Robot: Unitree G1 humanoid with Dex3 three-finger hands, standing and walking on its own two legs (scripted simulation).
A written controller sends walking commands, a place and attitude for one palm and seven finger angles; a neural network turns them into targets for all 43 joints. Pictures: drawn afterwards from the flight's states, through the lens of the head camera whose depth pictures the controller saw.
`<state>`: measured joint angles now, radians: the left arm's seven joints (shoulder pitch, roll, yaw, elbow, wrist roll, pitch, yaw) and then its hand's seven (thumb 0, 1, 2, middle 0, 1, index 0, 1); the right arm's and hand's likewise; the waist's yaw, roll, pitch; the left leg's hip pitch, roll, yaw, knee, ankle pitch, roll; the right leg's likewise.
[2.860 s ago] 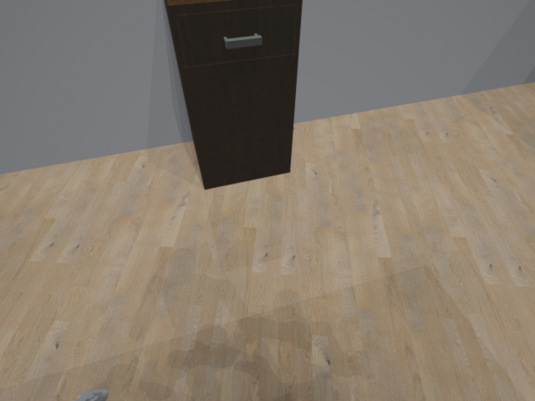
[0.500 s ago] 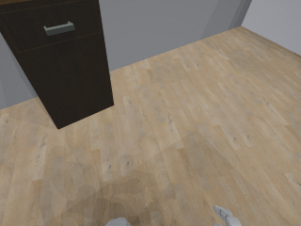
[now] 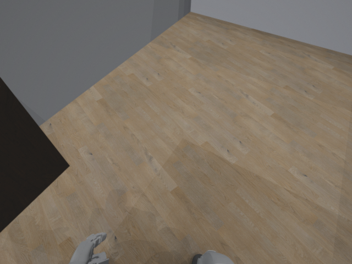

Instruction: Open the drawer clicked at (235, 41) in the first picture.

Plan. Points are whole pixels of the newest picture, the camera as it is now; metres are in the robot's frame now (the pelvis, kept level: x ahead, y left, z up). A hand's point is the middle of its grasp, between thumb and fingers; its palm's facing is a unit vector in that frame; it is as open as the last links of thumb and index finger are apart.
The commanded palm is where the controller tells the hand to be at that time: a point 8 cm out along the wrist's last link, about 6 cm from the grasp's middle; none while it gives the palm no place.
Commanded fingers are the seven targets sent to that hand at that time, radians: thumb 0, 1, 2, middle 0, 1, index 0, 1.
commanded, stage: walk to a spot facing it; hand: left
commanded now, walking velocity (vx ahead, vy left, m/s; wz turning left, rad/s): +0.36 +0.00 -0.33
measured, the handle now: out of the picture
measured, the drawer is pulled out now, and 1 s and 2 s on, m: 0.00 0.00 0.00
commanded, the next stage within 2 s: turn to face it in 0.50 s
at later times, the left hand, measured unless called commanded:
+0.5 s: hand (93, 240) +0.22 +0.23 -0.18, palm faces -0.09 -0.98 -0.16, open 7.4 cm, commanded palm none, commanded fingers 0.00 0.90 0.90 -0.20 -0.30 -0.20 -0.30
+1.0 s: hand (130, 165) +0.43 +0.14 -0.15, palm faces -0.10 -0.98 -0.17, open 7.3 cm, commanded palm none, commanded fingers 0.00 0.90 0.90 -0.20 -0.30 -0.20 -0.30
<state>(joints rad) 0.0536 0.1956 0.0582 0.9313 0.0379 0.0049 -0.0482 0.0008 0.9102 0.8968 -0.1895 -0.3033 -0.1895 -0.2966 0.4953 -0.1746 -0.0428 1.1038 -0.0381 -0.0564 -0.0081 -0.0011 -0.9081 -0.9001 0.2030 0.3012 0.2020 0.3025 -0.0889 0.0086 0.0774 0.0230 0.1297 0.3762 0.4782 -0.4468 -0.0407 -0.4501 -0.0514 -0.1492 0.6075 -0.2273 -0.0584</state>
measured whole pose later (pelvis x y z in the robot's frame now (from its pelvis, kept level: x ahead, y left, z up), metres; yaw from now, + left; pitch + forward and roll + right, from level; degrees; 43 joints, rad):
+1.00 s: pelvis +0.29 +0.00 +0.00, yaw -5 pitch -1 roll +0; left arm 0.10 0.11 0.04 0.97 0.03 -0.02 0.03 -0.02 0.92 0.90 -0.20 -0.30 -0.20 -0.30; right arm 0.33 -0.13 -0.06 1.08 -0.01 0.05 0.00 0.00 -0.91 -0.90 0.20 0.30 0.20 0.30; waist -0.05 0.02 0.06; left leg -0.41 0.09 0.10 1.03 -0.51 -0.05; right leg -0.29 -0.14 -0.24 0.56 -0.24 0.01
